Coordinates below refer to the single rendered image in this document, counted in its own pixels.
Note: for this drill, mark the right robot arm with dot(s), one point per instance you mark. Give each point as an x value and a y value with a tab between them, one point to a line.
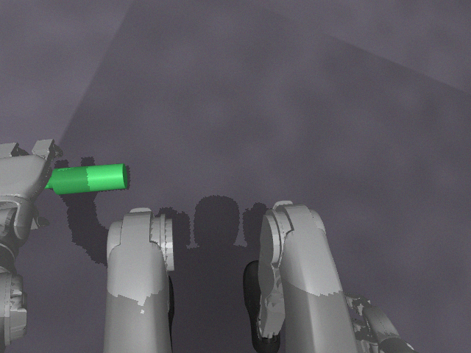
395	345

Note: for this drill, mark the bottle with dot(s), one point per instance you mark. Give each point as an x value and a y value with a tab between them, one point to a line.
88	178

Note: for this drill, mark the left robot hand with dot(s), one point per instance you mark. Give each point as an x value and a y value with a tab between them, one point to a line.
25	176

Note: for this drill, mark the left robot arm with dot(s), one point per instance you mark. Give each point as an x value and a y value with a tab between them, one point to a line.
16	216

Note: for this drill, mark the right robot foot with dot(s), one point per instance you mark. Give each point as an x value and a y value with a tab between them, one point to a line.
252	297

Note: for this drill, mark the right robot hand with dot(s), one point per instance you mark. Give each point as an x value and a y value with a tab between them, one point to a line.
376	326

